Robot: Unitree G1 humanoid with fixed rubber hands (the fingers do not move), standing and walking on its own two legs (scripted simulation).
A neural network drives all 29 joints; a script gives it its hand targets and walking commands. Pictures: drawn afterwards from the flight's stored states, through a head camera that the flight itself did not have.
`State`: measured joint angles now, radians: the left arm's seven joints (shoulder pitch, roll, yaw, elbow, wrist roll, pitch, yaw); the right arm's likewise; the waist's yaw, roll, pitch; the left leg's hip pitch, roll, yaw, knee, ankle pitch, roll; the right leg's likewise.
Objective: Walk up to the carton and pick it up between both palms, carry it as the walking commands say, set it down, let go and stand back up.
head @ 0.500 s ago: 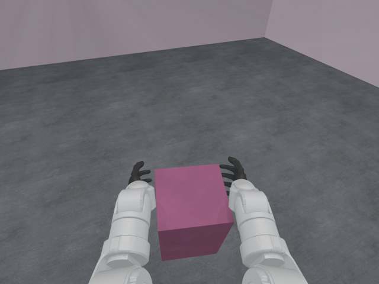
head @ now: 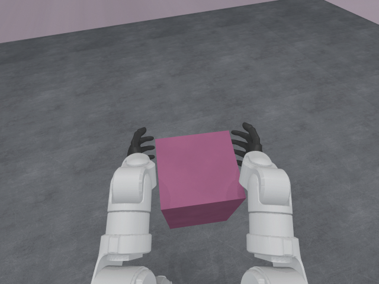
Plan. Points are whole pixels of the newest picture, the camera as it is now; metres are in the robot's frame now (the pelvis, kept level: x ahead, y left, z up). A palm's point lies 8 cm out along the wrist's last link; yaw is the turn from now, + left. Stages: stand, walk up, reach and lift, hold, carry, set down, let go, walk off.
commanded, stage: carry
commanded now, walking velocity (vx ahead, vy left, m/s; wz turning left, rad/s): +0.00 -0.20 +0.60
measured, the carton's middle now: (195, 185) +0.33 +0.00 +0.01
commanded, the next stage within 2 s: none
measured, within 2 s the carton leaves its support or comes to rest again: neither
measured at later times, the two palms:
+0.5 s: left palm (121, 191) +0.27 +0.14 +0.10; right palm (233, 158) +0.35 -0.08 +0.10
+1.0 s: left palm (135, 212) +0.22 +0.10 +0.11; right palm (237, 153) +0.36 -0.09 +0.10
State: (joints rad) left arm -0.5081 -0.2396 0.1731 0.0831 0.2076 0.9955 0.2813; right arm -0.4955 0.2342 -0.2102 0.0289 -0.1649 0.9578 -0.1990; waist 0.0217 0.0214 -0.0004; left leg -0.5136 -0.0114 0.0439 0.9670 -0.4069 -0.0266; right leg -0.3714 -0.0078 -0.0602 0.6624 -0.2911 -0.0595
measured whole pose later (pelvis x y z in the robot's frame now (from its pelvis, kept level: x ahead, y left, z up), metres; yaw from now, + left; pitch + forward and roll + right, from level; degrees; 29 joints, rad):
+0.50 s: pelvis +0.00 -0.07 -0.01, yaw +17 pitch +3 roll -1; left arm -0.48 -0.23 0.12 -0.10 0.19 1.20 0.29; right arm -0.48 0.23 -0.19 -0.11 -0.11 1.15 -0.23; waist 0.02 0.04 -0.01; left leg -0.51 -0.02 -0.23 0.66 -0.22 -0.07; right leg -0.36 -0.02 -0.11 0.63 -0.35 -0.03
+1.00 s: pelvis +0.02 -0.17 +0.00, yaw +34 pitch +2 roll +0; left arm -0.47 -0.23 0.11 -0.07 0.18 1.18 0.28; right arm -0.44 0.22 -0.17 -0.14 -0.09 1.16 -0.25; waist 0.02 0.04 -0.01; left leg -0.45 -0.03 -0.09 0.65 -0.23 -0.01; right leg -0.42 -0.05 -0.13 0.77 -0.35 -0.04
